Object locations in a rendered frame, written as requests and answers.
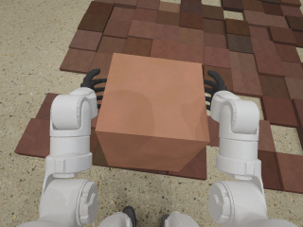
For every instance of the right robot foot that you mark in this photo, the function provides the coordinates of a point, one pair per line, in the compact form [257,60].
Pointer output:
[162,222]

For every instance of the robot left forearm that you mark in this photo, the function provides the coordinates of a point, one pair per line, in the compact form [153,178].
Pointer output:
[70,127]

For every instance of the robot right hand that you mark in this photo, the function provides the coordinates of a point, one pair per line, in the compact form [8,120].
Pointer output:
[216,86]

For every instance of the robot right forearm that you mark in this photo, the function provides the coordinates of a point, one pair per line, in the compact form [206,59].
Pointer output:
[238,132]

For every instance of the carton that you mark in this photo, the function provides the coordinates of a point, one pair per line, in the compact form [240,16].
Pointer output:
[153,113]

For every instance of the left robot thigh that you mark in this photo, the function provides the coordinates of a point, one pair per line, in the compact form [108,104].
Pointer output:
[117,220]

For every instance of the robot left hand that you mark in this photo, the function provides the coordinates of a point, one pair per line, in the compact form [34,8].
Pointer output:
[88,82]

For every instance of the robot right upper arm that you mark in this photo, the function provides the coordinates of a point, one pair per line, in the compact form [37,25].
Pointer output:
[240,204]

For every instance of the robot left upper arm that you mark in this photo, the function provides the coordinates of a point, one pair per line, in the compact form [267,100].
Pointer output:
[67,203]

